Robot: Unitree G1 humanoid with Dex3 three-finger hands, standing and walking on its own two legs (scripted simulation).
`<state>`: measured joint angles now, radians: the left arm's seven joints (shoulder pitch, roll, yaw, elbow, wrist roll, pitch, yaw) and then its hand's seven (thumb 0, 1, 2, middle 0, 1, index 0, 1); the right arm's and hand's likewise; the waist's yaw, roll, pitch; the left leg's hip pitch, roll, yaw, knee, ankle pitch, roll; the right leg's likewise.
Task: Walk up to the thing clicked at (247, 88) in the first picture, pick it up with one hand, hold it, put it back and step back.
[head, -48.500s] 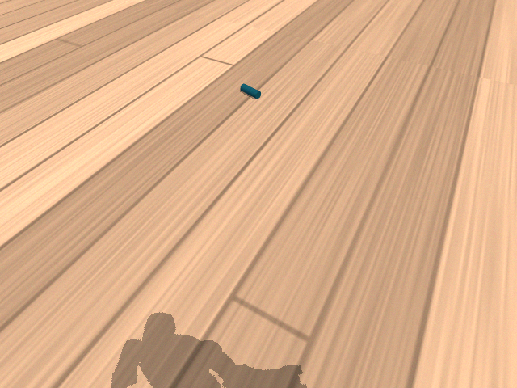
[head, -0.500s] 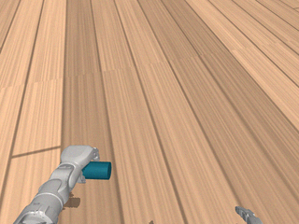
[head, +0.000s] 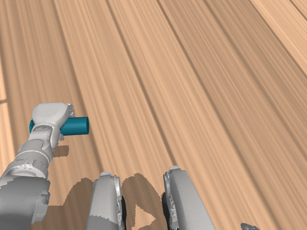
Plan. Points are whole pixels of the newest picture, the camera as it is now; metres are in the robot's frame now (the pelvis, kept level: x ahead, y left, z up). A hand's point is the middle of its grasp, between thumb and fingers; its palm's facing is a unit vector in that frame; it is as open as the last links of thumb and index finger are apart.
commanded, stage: crouch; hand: left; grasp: from above
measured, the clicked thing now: (61, 126) +0.44 +0.24 -0.16
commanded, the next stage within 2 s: lower in 1.12 s
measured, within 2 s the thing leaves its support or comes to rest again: neither
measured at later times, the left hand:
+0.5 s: hand (72, 131) +0.46 +0.25 -0.30, palm faces -0.46 +0.00 -0.89, open 8.5 cm
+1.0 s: hand (77, 132) +0.48 +0.26 -0.37, palm faces -0.48 +0.01 -0.88, open 8.4 cm
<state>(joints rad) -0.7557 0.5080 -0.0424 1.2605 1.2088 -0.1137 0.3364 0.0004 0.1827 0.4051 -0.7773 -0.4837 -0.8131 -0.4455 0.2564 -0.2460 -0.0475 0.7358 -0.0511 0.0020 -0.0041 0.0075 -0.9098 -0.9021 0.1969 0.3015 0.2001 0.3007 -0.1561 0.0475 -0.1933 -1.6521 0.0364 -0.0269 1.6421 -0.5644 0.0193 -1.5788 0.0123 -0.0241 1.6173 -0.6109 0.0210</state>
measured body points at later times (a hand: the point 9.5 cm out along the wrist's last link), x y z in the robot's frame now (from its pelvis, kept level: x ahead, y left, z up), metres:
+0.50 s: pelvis -0.01 -0.01 -0.13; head +0.24 +0.04 +0.24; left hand +0.48 +0.25 -0.25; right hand +0.04 -0.28 -0.24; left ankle +0.08 +0.11 -0.52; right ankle +0.06 -0.13 -0.52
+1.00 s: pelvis -0.02 -0.01 -0.19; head +0.25 +0.04 +0.16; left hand +0.50 +0.25 -0.32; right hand -0.01 -0.28 -0.29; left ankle +0.08 +0.11 -0.52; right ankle +0.06 -0.13 -0.52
